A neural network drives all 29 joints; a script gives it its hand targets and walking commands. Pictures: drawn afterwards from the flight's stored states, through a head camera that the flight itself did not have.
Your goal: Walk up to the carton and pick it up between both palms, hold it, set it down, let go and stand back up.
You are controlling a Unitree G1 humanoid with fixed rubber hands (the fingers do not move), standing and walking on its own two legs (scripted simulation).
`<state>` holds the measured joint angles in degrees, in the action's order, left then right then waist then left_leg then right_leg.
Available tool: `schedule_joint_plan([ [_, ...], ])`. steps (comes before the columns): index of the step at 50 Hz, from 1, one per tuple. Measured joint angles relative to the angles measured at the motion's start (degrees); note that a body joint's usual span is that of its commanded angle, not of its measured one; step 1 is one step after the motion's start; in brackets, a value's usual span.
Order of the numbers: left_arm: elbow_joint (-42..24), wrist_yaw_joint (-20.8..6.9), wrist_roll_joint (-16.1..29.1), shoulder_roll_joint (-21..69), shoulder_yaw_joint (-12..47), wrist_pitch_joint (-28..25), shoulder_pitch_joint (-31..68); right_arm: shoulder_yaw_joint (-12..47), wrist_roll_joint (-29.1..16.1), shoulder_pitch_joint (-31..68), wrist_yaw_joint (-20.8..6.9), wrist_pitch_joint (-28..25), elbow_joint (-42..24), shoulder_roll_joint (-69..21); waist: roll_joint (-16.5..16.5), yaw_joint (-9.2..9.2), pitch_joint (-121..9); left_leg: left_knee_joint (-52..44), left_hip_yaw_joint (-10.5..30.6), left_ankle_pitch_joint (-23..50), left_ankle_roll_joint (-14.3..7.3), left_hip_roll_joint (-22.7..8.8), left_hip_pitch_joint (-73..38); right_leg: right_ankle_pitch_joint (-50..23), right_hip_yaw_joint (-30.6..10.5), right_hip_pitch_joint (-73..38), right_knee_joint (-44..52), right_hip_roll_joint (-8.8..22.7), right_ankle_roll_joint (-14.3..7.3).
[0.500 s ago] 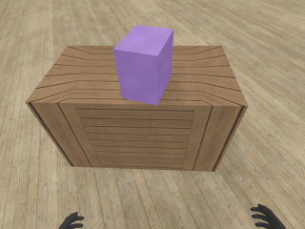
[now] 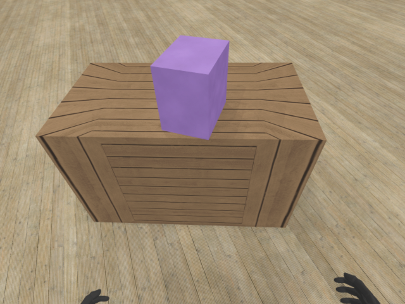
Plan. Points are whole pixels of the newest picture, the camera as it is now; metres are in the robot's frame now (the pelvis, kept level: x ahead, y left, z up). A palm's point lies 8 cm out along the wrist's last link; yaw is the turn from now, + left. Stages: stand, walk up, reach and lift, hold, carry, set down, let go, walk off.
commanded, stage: stand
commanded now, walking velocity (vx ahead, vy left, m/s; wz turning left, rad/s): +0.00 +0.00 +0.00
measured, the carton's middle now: (194, 87) +0.81 +0.07 +0.01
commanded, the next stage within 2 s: walk up in 0.06 s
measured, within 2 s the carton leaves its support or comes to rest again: neither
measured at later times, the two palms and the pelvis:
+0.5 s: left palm out of the picture +0.09 +0.32 -0.08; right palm out of the picture +0.15 -0.29 -0.06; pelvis +0.02 +0.02 +0.01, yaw +0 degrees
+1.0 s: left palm (55, 246) +0.28 +0.38 -0.09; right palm out of the picture +0.12 -0.23 -0.07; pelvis +0.15 +0.08 +0.01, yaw +1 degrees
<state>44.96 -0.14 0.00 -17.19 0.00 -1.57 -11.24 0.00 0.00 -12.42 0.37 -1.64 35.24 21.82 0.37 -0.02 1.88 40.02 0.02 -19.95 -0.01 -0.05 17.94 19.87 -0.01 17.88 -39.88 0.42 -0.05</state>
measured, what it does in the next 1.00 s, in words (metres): walks ahead: left foot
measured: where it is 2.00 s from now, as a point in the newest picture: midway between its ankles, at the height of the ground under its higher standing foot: (192, 282)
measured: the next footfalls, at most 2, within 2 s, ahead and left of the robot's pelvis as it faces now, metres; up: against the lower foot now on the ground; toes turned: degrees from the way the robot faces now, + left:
left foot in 0.60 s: +0.11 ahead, +0.16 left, +0.00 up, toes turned +1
right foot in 1.08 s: +0.32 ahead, -0.04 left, +0.00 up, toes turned +2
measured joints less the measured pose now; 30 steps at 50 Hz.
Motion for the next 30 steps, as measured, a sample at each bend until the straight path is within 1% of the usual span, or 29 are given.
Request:
schedule_joint_plan([
  [15, 0.88, -0.20, 0.00, -0.06, 0.01, -0.03, -0.06, 0.02, 0.00, -0.15, -0.20, -0.03, 1.20, 0.27, 0.01, -0.21, 0.29, 0.00, 0.00, 0.00, -0.03, 0.00, -0.01, 0.00, 0.00, -0.01, 0.00, -0.02, -0.12],
  [16, 0.88, -0.64, 0.00, -0.24, 0.01, -0.25, -0.33, 0.04, 0.00, -0.64, -0.74, -0.11, 1.22, 0.46, 0.01, -0.37, -0.08, 0.09, 0.00, -0.81, -0.15, 0.00, -0.02, 0.61, 0.00, -0.05, 0.01, -0.06, -0.59],
  [19, 0.87, -1.59, 0.00, -1.45, -0.01, -1.29, -2.09, 0.01, 0.00, -2.62, -2.23, -0.11, 1.22, 1.42, 0.00, -0.72, -1.61, 0.81, -0.02, -8.62, -0.35, 0.08, 0.03, 7.39, -0.03, -0.38, 0.39, -0.11, -2.49],
  [20, 0.87, -1.69, 0.00, -2.05, -0.02, -1.71, -2.68, 0.00, 0.01, -2.96, -2.53, -0.11, 1.22, 1.94, -0.03, -0.80, -1.53, 1.90, -0.05, -9.12, -0.35, 0.09, 0.34, 7.94, -0.11, -0.74, 1.18, -0.06, -3.13],
  [21, 0.86, -1.70, 0.00, -2.70, -0.03, -2.16, -3.21, 0.00, 0.01, -3.18, -2.74, -0.13, 1.21, 2.56, -0.08, -0.98, -1.15, 3.30, -0.05, -9.16, -0.35, 0.09, 0.77, 6.63, -0.27, -1.22, 2.37, 0.09, -3.65],
  [23, 0.87, -1.71, 0.00, -4.26, -0.03, -3.04, -4.19, -0.02, 0.01, -3.25, -2.93, -0.39, 1.19, 3.91, -0.51, -1.46, 0.41, 5.35, -0.02, -9.18, -0.35, 0.07, 1.50, -1.12, -0.84, -2.40, 5.08, 0.90, -4.03],
  [24, 0.90, -1.71, 0.00, -4.81, -0.02, -3.14, -4.67, -0.02, 0.01, -3.27, -2.94, -0.45, 1.21, 4.74, -0.40, -1.70, 1.27, 5.55, 0.02, -9.19, -0.35, -0.12, 1.60, -2.46, -0.98, -2.98, 5.27, 1.39, -3.27],
  [26, 0.91, -1.70, 0.00, -5.39, -0.01, -3.07, -5.83, -0.02, 0.01, -3.44, -3.13, -0.38, 1.22, 6.39, 0.47, -2.26, 2.12, 5.55, 0.01, -9.12, -0.35, -0.70, 1.82, -0.93, -0.97, -4.39, 5.44, 2.08, -1.30],
  [28, 0.92, -1.70, 0.00, -5.86, -0.01, -2.71, -6.98, -0.07, 0.00, -3.50, -3.51, -0.21, 1.20, 7.39, 1.40, -2.84, 1.99, 5.32, 0.01, -8.43, -0.35, -0.97, 1.92, 1.03, -0.96, -5.53, 5.52, 2.53, -0.59],
  [30, 0.91, -1.77, -0.01, -6.55, -0.01, -1.95, -7.55, -0.07, 0.00, -3.58, -3.81, -0.50, 1.13, 7.49, 2.03, -3.16, 1.01, 1.32, 0.08, -4.88, -0.35, -1.05, 1.57, 2.31, -0.89, -5.64, 5.37, 2.74, -0.15],
])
